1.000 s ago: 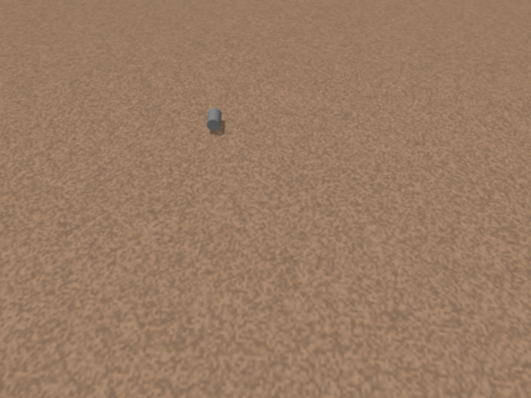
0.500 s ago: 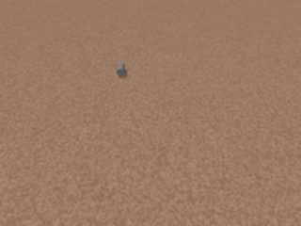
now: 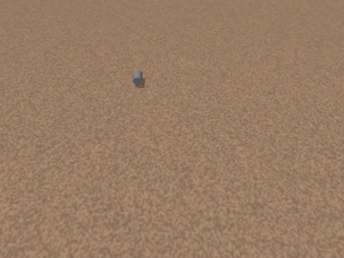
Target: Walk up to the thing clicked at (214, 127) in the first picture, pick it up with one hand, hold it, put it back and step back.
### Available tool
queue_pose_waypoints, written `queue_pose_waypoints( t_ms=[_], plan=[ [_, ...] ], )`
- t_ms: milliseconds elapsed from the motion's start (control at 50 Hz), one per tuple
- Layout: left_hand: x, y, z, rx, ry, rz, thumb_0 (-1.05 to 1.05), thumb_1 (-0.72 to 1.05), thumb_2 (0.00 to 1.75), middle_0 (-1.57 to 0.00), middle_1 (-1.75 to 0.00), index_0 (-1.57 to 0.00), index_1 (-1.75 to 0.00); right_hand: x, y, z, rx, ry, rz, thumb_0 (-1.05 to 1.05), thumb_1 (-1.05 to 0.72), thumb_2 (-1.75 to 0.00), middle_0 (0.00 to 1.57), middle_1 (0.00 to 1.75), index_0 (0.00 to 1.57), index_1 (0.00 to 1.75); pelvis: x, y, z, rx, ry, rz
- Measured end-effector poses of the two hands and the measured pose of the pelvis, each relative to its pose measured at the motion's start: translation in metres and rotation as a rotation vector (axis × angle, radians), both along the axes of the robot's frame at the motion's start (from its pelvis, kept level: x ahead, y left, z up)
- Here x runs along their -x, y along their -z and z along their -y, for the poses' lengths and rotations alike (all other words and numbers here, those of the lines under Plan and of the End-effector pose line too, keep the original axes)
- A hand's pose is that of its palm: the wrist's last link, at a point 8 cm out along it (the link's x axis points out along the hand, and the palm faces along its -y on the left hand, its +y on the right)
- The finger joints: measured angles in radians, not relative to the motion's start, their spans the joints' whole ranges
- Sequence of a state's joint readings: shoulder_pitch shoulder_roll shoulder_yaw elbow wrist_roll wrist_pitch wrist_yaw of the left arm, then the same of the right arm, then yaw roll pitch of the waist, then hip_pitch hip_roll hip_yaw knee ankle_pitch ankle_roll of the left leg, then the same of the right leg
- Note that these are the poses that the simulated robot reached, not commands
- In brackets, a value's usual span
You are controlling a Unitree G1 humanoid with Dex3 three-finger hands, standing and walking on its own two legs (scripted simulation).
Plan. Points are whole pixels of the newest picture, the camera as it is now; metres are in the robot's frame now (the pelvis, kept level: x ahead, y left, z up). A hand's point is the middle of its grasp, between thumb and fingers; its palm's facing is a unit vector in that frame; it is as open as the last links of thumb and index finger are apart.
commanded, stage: stand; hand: left
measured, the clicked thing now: (137, 76) +1.73 +0.34 -0.74
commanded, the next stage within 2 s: walk up in 0.12 s
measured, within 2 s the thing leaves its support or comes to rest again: neither
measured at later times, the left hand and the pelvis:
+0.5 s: hand (17, 241) +0.19 +0.41 -0.15, palm faces -0.28 -0.81 -0.51, open 7.4 cm; pelvis +0.08 +0.10 -0.02, yaw -16 degrees
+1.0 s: hand (83, 127) +0.58 +0.35 -0.15, palm faces -0.50 -0.70 -0.51, open 7.4 cm; pelvis +0.33 +0.16 -0.03, yaw -34 degrees
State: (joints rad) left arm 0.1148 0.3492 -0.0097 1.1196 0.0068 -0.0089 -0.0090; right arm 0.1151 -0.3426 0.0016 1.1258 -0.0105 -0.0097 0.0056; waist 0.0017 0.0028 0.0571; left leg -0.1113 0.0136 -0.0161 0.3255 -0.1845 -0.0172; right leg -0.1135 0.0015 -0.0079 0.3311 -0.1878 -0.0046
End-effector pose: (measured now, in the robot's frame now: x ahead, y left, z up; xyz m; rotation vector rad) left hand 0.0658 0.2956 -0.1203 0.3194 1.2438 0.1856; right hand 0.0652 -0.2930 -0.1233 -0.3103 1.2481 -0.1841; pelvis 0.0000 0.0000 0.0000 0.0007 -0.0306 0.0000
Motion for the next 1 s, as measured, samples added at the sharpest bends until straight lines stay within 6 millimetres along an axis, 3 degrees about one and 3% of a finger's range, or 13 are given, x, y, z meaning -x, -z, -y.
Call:
queue_pose_waypoints(
  t_ms=[140, 200, 300, 400, 480, 540, 660, 780, 820, 880, 1000],
  plan=[
    [-0.005, -0.002, -0.001, 0.0, 0.009, 0.015, 0.0, 0.91, 0.9, -0.2, -0.3, -0.2, -0.3, -0.006, -0.001, 0.001, -0.01, 0.0, 0.019, 0.01, -0.9, -0.9, 0.2, 0.3, 0.2, 0.3, -0.002, 0.001, -0.001, -0.004, 0.011, -0.004],
    [-0.004, -0.004, -0.011, -0.02, 0.06, -0.002, 0.0, 0.9, 0.9, -0.21, -0.3, -0.2, -0.3, -0.016, -0.002, 0.009, -0.03, 0.018, 0.103, 0.01, -0.9, -0.9, 0.2, 0.3, 0.2, 0.3, -0.005, 0.007, -0.007, -0.005, 0.07, -0.028],
    [-0.018, -0.011, -0.047, -0.092, 0.129, -0.065, 0.0, 0.9, 0.9, -0.21, -0.3, -0.2, -0.3, -0.024, -0.01, 0.015, -0.001, 0.075, 0.199, 0.01, -0.9, -0.9, 0.2, 0.3, 0.2, 0.3, -0.018, 0.013, -0.031, 0.015, 0.147, -0.067],
    [-0.06, -0.022, -0.097, -0.139, 0.173, -0.027, 0.0, 0.9, 0.9, -0.21, -0.3, -0.21, -0.3, -0.028, -0.015, -0.005, 0.037, 0.09, 0.154, 0.01, -0.91, -0.9, 0.2, 0.3, 0.2, 0.3, -0.044, 0.013, -0.066, 0.021, 0.193, -0.08],
    [-0.111, -0.016, -0.141, -0.191, 0.242, -0.038, 0.0, 0.9, 0.9, -0.21, -0.3, -0.2, -0.3, -0.03, -0.016, -0.035, 0.063, 0.139, 0.17, 0.01, -0.91, -0.9, 0.19, 0.3, 0.2, 0.3, -0.07, 0.022, -0.099, -0.006, 0.253, -0.074],
    [-0.164, -0.022, -0.149, -0.202, 0.313, -0.037, 0.01, 0.9, 0.9, -0.21, -0.3, -0.2, -0.3, -0.017, -0.021, -0.062, 0.052, 0.236, 0.166, 0.01, -0.91, -0.9, 0.2, 0.3, 0.2, 0.3, -0.093, 0.013, -0.114, 0.0, 0.307, -0.072],
    [-0.291, -0.033, -0.134, -0.161, 0.482, 0.049, 0.01, 0.91, 0.9, -0.2, -0.3, -0.2, -0.3, 0.005, -0.021, -0.104, 0.035, 0.418, 0.104, 0.01, -0.9, -0.9, 0.2, 0.3, 0.2, 0.3, -0.149, 0.007, -0.129, 0.005, 0.403, -0.048],
    [-0.422, -0.028, -0.085, -0.141, 0.628, 0.187, 0.0, 0.91, 0.9, -0.2, -0.3, -0.2, -0.3, -0.001, 0.007, -0.127, 0.037, 0.557, 0.045, 0.01, -0.9, -0.9, 0.2, 0.3, 0.2, 0.3, -0.215, 0.029, -0.134, 0.003, 0.49, -0.027],
    [-0.456, -0.023, -0.071, -0.129, 0.648, 0.261, 0.0, 0.91, 0.9, -0.2, -0.3, -0.2, -0.3, -0.016, 0.02, -0.13, 0.04, 0.576, 0.028, 0.01, -0.9, -0.9, 0.2, 0.3, 0.2, 0.3, -0.235, 0.04, -0.134, 0.028, 0.516, -0.019],
    [-0.486, -0.019, -0.066, -0.116, 0.644, 0.33, 0.0, 0.91, 0.9, -0.21, -0.3, -0.2, -0.3, -0.057, 0.025, -0.137, 0.03, 0.563, 0.038, 0.01, -0.9, -0.9, 0.2, 0.3, 0.2, 0.3, -0.262, 0.044, -0.14, 0.063, 0.524, -0.014],
    [-0.527, -0.017, -0.088, -0.115, 0.679, 0.273, 0.0, 0.9, 0.9, -0.21, -0.3, -0.2, -0.3, -0.168, 0.004, -0.139, 0.04, 0.493, 0.208, 0.01, -0.9, -0.9, 0.2, 0.3, 0.2, 0.3, -0.331, 0.035, -0.165, 0.072, 0.588, 0.002]
  ],
)
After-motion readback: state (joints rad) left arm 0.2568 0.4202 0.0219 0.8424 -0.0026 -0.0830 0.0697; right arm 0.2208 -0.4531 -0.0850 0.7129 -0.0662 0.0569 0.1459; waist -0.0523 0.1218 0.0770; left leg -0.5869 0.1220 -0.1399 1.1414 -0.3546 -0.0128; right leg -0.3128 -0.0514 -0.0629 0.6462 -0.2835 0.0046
